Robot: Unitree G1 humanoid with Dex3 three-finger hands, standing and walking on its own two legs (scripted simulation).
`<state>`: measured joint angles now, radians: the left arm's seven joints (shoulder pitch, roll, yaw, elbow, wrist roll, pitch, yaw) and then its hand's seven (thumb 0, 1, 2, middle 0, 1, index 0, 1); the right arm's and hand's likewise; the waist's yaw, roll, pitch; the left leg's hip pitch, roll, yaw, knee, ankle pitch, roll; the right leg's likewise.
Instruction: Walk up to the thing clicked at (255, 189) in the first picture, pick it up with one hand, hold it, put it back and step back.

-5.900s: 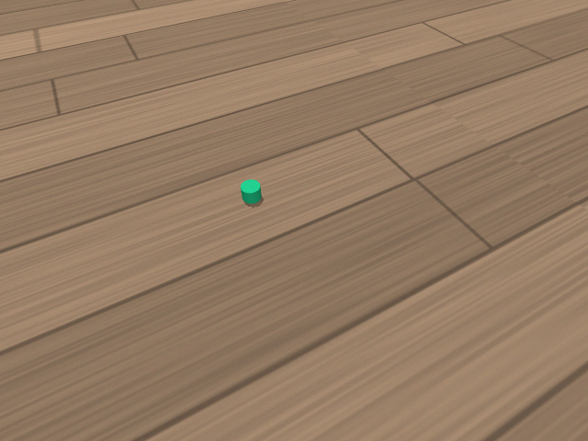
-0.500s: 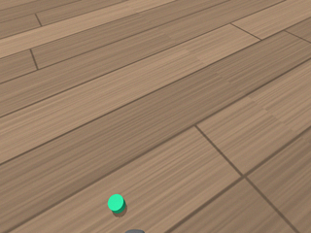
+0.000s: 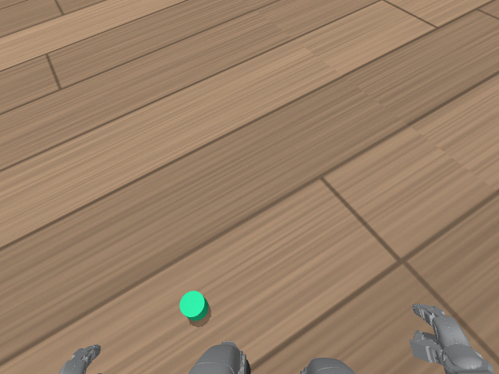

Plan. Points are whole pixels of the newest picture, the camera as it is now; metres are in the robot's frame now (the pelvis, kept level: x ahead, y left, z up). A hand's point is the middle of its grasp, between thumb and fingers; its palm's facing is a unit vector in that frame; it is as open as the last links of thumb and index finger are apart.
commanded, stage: walk up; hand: left
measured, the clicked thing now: (194, 305) +0.38 +0.29 -0.72
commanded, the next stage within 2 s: stand in 0.98 s
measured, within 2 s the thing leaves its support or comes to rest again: neither
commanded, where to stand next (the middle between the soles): -0.01 +0.03 m, yaw +1 degrees
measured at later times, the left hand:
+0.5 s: hand out of the picture +0.01 +0.27 -0.15, palm faces +0.09 -0.95 -0.31, open 7.4 cm
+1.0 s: hand out of the picture +0.07 +0.30 -0.12, palm faces +0.04 -0.92 -0.39, open 7.4 cm
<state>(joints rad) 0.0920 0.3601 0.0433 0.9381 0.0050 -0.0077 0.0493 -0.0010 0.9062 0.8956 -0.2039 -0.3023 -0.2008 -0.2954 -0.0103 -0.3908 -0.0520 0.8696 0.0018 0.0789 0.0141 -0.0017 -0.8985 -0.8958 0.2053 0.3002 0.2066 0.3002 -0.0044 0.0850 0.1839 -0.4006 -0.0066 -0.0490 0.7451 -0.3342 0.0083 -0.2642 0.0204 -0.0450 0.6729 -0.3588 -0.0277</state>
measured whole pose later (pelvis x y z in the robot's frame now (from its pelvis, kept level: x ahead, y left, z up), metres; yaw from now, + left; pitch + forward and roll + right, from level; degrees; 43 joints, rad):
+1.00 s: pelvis -0.01 +0.03 +0.03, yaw +2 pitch -2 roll +0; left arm 0.11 0.37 0.00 1.07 0.00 -0.03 0.01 0.00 0.91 0.90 -0.20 -0.30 -0.20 -0.30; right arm 0.11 -0.35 -0.02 1.07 -0.01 0.01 0.02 0.00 -0.90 -0.90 0.21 0.30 0.21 0.30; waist 0.01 0.02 0.05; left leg -0.09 -0.01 0.00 0.39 -0.26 0.01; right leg -0.15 -0.04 0.01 0.40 -0.21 0.04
